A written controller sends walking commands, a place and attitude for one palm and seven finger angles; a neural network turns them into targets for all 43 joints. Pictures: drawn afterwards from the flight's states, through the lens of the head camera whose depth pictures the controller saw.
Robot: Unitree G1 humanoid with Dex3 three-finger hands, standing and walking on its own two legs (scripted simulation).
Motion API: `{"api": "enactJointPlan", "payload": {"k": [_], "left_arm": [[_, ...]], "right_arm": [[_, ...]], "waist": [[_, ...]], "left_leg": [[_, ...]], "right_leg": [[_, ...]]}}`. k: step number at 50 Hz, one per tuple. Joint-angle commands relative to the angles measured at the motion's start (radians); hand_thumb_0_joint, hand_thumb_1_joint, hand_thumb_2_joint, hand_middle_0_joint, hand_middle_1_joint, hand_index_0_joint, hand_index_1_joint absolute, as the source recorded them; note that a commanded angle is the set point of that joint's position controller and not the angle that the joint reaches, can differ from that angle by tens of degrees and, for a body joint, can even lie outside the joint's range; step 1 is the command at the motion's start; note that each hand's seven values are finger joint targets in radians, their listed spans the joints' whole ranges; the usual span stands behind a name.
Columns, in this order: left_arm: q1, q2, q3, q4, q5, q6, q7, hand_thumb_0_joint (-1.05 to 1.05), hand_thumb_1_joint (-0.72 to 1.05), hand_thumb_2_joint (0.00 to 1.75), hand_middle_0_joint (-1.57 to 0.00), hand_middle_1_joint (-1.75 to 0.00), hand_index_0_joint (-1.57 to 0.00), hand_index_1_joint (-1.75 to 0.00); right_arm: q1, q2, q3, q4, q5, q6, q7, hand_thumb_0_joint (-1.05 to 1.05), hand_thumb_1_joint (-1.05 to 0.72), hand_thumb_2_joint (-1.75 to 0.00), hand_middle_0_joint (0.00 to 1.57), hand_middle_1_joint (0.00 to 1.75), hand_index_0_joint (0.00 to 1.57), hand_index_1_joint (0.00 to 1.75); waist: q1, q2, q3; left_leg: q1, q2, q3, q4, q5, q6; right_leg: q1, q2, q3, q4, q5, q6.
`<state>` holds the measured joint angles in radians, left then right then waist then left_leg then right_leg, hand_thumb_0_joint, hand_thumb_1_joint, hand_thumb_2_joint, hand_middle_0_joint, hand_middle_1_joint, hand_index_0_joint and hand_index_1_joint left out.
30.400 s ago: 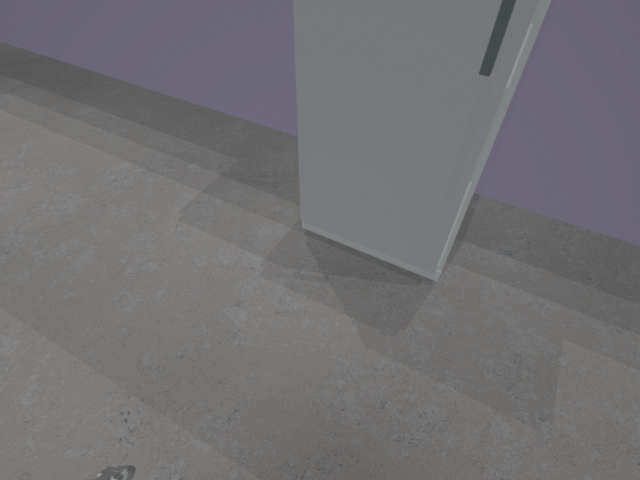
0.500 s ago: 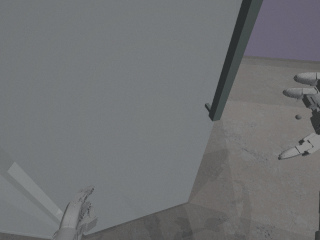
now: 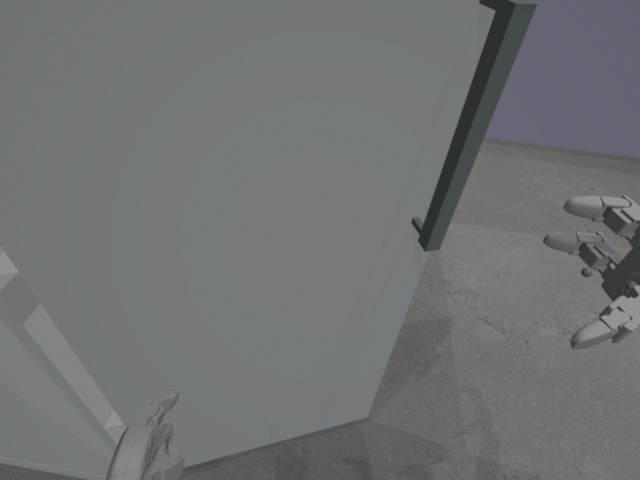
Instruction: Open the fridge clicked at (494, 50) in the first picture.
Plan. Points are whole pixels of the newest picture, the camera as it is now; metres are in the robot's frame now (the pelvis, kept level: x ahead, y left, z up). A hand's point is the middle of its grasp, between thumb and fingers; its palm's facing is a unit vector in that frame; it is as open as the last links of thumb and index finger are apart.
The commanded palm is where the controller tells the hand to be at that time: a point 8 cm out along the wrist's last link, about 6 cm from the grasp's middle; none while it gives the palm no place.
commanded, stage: draw the hand back to the body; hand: right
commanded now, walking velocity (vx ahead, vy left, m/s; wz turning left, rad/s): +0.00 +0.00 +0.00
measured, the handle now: (454, 142) +0.45 -0.14 +0.25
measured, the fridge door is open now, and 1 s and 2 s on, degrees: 66 66 66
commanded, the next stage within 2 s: step back with the hand held close in 1.38 s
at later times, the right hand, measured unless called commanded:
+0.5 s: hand (626, 324) +0.23 -0.28 +0.19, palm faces +0.43 +0.87 -0.25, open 13.6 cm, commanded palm +0.19 -0.31 +0.19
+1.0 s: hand out of the picture +0.20 -0.29 +0.17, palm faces +0.48 +0.79 -0.39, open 8.8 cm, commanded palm +0.15 -0.32 +0.18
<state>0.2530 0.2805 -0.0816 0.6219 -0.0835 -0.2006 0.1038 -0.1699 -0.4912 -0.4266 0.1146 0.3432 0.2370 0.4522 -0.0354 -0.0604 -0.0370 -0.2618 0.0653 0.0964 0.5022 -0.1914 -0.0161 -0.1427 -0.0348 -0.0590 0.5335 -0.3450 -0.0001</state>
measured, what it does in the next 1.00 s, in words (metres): stands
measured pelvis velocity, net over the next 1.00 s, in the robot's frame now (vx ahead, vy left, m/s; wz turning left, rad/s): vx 0.02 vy -0.01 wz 0.00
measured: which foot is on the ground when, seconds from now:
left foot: down 0.00-1.00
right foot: down 0.00-1.00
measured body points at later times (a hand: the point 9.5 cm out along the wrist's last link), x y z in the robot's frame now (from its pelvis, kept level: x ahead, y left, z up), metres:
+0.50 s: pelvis +0.01 -0.01 +0.00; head -0.02 -0.01 +0.45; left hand +0.21 +0.20 -0.06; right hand +0.20 -0.32 +0.20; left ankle +0.05 +0.13 -0.73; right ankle -0.03 -0.12 -0.73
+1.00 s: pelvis +0.02 -0.01 +0.00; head -0.01 +0.00 +0.45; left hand +0.20 +0.21 -0.07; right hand +0.17 -0.33 +0.19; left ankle +0.05 +0.13 -0.73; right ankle -0.03 -0.12 -0.73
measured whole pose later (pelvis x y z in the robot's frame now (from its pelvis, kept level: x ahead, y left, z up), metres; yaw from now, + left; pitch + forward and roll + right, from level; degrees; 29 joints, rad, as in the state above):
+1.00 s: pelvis +0.02 -0.01 +0.00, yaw +0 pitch -4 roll +1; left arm 0.23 0.23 -0.01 0.66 0.01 -0.20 0.07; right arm 0.44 -0.36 -0.36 -0.37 0.06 -0.09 -0.09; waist -0.09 -0.05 -0.02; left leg -0.19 0.07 0.09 0.45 -0.19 -0.04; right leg -0.07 -0.02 -0.06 0.47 -0.35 -0.01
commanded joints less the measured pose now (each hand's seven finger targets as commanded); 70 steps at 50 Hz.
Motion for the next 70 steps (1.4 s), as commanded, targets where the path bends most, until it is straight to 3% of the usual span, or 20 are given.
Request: {"api": "enactJointPlan", "payload": {"k": [1, 3, 5, 8, 11, 15, 16, 17, 18, 21, 25, 29, 31, 40, 43, 46, 50, 54, 65, 70], "left_arm": [[-0.188, 0.107, 0.035, -0.206, 0.002, -0.082, -0.014, 0.0, 0.9, 0.9, -0.2, -0.3, -0.2, -0.3], [-0.178, 0.106, 0.037, -0.197, -0.003, -0.083, -0.019, 0.0, 0.9, 0.9, -0.2, -0.3, -0.2, -0.3], [-0.179, 0.114, 0.044, -0.191, -0.004, -0.082, -0.016, 0.0, 0.9, 0.9, -0.2, -0.3, -0.2, -0.3], [-0.185, 0.106, 0.04, -0.206, -0.004, -0.088, -0.016, 0.0, 0.9, 0.9, -0.2, -0.3, -0.2, -0.3], [-0.184, 0.104, 0.038, -0.205, 0.003, -0.092, -0.012, 0.0, 0.9, 0.9, -0.2, -0.3, -0.2, -0.3], [-0.186, 0.101, 0.036, -0.191, 0.008, -0.099, -0.004, 0.0, 0.9, 0.9, -0.2, -0.3, -0.2, -0.3], [-0.137, 0.076, 0.062, -0.191, 0.065, -0.12, -0.032, 0.0, 0.9, 0.9, -0.2, -0.3, -0.2, -0.3], [-0.126, 0.083, 0.063, -0.153, 0.073, -0.13, -0.039, 0.0, 0.9, 0.9, -0.2, -0.3, -0.2, -0.3], [-0.132, 0.078, 0.067, -0.146, 0.072, -0.125, -0.046, 0.0, 0.9, 0.9, -0.2, -0.3, -0.2, -0.3], [-0.128, 0.08, 0.081, -0.129, 0.078, -0.107, -0.045, 0.0, 0.9, 0.9, -0.2, -0.3, -0.2, -0.3], [-0.133, 0.078, 0.094, -0.114, 0.086, -0.09, -0.031, 0.0, 0.9, 0.9, -0.2, -0.3, -0.2, -0.3], [-0.141, 0.069, 0.096, -0.116, 0.09, -0.085, -0.025, 0.0, 0.9, 0.9, -0.2, -0.3, -0.2, -0.3], [-0.141, 0.072, 0.099, -0.111, 0.091, -0.081, -0.024, 0.0, 0.9, 0.9, -0.2, -0.3, -0.2, -0.3], [-0.14, 0.068, 0.112, -0.119, 0.093, -0.059, -0.03, 0.0, 0.9, 0.9, -0.2, -0.3, -0.2, -0.3], [-0.136, 0.063, 0.112, -0.124, 0.091, -0.054, -0.029, 0.0, 0.9, 0.9, -0.2, -0.3, -0.2, -0.3], [-0.131, 0.062, 0.114, -0.125, 0.09, -0.055, -0.026, 0.0, 0.9, 0.9, -0.2, -0.3, -0.2, -0.3], [-0.134, 0.065, 0.114, -0.127, 0.091, -0.055, -0.017, 0.0, 0.9, 0.9, -0.2, -0.3, -0.2, -0.3], [-0.137, 0.059, 0.108, -0.124, 0.091, -0.065, -0.012, 0.0, 0.9, 0.9, -0.2, -0.3, -0.2, -0.3], [-0.158, 0.057, 0.104, -0.122, 0.091, -0.066, -0.008, 0.0, 0.9, 0.9, -0.2, -0.3, -0.2, -0.3], [-0.158, 0.054, 0.103, -0.123, 0.092, -0.068, -0.006, 0.0, 0.9, 0.9, -0.2, -0.3, -0.2, -0.3]], "right_arm": [[-0.229, -0.283, -0.162, -0.3, 0.053, -0.043, -0.003, 0.0, 0.55, -0.2, 0.25, 1.15, 0.25, 1.15], [-0.196, -0.22, -0.114, -0.272, 0.054, -0.04, -0.01, 0.0, 0.55, -0.2, 0.25, 1.15, 0.25, 1.15], [-0.166, -0.21, -0.105, -0.273, 0.042, -0.02, -0.018, 0.0, 0.55, -0.2, 0.25, 1.15, 0.25, 1.15], [-0.167, -0.195, -0.072, -0.372, 0.023, 0.002, -0.025, 0.0, 0.55, -0.2, 0.25, 1.15, 0.25, 1.15], [-0.135, -0.215, -0.1, -0.449, 0.026, -0.002, -0.032, 0.0, 0.51, -0.22, 0.25, 1.13, 0.25, 1.13], [-0.12, -0.217, -0.108, -0.477, 0.027, -0.021, -0.04, 0.0, 0.37, -0.29, 0.24, 1.04, 0.24, 1.04], [-0.153, -0.228, -0.073, -0.708, -0.147, -0.171, -0.263, 0.0, 0.33, -0.31, 0.24, 1.02, 0.24, 1.02], [0.056, -0.095, -0.025, -0.549, -0.159, -0.2, -0.355, 0.0, 0.3, -0.32, 0.24, 1.0, 0.24, 1.0], [0.128, -0.039, 0.005, -0.574, -0.178, -0.231, -0.412, 0.0, 0.26, -0.34, 0.24, 0.98, 0.24, 0.98], [0.175, -0.06, -0.002, -0.647, -0.223, -0.305, -0.5, 0.0, 0.15, -0.39, 0.24, 0.92, 0.24, 0.92], [0.193, -0.086, -0.022, -0.65, -0.257, -0.357, -0.549, 0.0, 0.01, -0.46, 0.23, 0.83, 0.23, 0.83], [0.22, -0.06, 0.004, -0.681, -0.277, -0.384, -0.564, 0.0, -0.14, -0.53, 0.23, 0.75, 0.23, 0.75], [0.28, -0.051, 0.006, -0.663, -0.278, -0.384, -0.564, 0.0, -0.21, -0.57, 0.22, 0.7, 0.22, 0.7], [0.474, -0.067, -0.053, -0.668, -0.28, -0.388, -0.561, 0.0, -0.54, -0.73, 0.21, 0.51, 0.21, 0.51], [0.485, -0.065, -0.056, -0.68, -0.281, -0.39, -0.56, 0.0, -0.65, -0.78, 0.21, 0.45, 0.21, 0.45], [0.5, -0.062, -0.052, -0.713, -0.283, -0.387, -0.562, 0.0, -0.75, -0.83, 0.21, 0.38, 0.21, 0.38], [0.52, -0.066, -0.055, -0.701, -0.284, -0.38, -0.567, 0.0, -0.9, -0.9, 0.2, 0.3, 0.2, 0.3], [0.462, -0.061, -0.036, -0.718, -0.289, -0.381, -0.574, 0.0, -0.9, -0.9, 0.2, 0.3, 0.2, 0.3], [0.468, -0.062, -0.044, -0.676, -0.284, -0.373, -0.571, 0.0, -0.9, -0.9, 0.2, 0.3, 0.2, 0.3], [0.477, -0.068, -0.051, -0.668, -0.283, -0.375, -0.57, 0.0, -0.9, -0.9, 0.2, 0.3, 0.2, 0.3]], "waist": [[-0.042, 0.038, -0.164], [-0.031, 0.019, -0.093], [-0.034, 0.008, -0.066], [-0.028, -0.034, -0.088], [-0.03, -0.02, -0.121], [-0.03, -0.043, -0.088], [-0.044, -0.028, -0.016], [-0.023, -0.002, 0.027], [-0.036, -0.01, 0.029], [-0.032, -0.033, -0.052], [-0.03, -0.025, -0.076], [-0.036, -0.062, -0.092], [-0.038, 0.003, -0.087], [-0.057, -0.003, -0.047], [-0.053, 0.009, -0.038], [-0.05, -0.039, -0.047], [-0.05, -0.003, -0.015], [-0.042, -0.038, -0.008], [-0.05, 0.012, 0.02], [-0.051, 0.001, 0.018]], "left_leg": [[0.191, -0.037, -0.036, -0.065, 0.116, 0.04], [0.137, -0.043, -0.029, -0.078, 0.074, 0.035], [0.129, -0.043, -0.027, -0.083, 0.063, 0.039], [0.129, -0.043, -0.021, -0.078, 0.07, 0.035], [0.154, -0.046, -0.019, -0.077, 0.117, 0.035], [0.146, -0.053, -0.016, -0.087, 0.101, 0.036], [0.14, -0.042, -0.028, -0.124, 0.104, 0.03], [0.119, -0.044, -0.014, -0.111, 0.084, 0.034], [0.129, -0.035, -0.011, -0.106, 0.074, 0.035], [0.173, -0.025, -0.027, -0.089, 0.099, 0.034], [0.185, -0.02, -0.032, -0.087, 0.098, 0.036], [0.193, -0.021, -0.023, -0.07, 0.129, 0.037], [0.203, -0.024, -0.019, -0.067, 0.155, 0.035], [0.217, -0.024, -0.017, -0.072, 0.197, 0.033], [0.205, -0.026, -0.018, -0.072, 0.181, 0.032], [0.205, -0.023, -0.02, -0.072, 0.189, 0.031], [0.193, -0.026, -0.021, -0.086, 0.148, 0.033], [0.181, -0.025, -0.022, -0.087, 0.106, 0.032], [0.197, -0.025, -0.026, -0.109, 0.056, 0.032], [0.201, -0.024, -0.029, -0.118, 0.048, 0.03]], "right_leg": [[-0.07, 0.025, 0.056, -0.112, 0.25, -0.022], [-0.072, 0.022, 0.048, -0.125, 0.204, -0.018], [-0.067, 0.02, 0.044, -0.13, 0.197, -0.019], [-0.039, 0.024, 0.044, -0.135, 0.2, -0.02], [-0.017, 0.023, 0.048, -0.127, 0.247, -0.023], [-0.008, 0.021, 0.051, -0.131, 0.242, -0.019], [-0.092, 0.028, 0.038, -0.116, 0.27, -0.021], [-0.105, 0.009, 0.032, -0.135, 0.238, -0.007], [-0.108, 0.001, 0.028, -0.144, 0.213, -0.003], [-0.087, 0.007, 0.026, -0.142, 0.23, -0.009], [-0.078, 0.01, 0.029, -0.148, 0.239, -0.015], [-0.048, 0.011, 0.04, -0.154, 0.305, -0.005], [-0.048, 0.005, 0.046, -0.153, 0.349, -0.005], [-0.057, -0.004, 0.038, -0.152, 0.436, 0.007], [-0.062, -0.004, 0.039, -0.153, 0.405, 0.006], [-0.042, -0.004, 0.034, -0.149, 0.434, 0.009], [-0.06, -0.001, 0.031, -0.157, 0.346, -0.004], [-0.062, 0.007, 0.033, -0.161, 0.285, -0.008], [-0.082, 0.007, 0.035, -0.177, 0.217, -0.017], [-0.079, 0.01, 0.027, -0.177, 0.202, -0.021]]}}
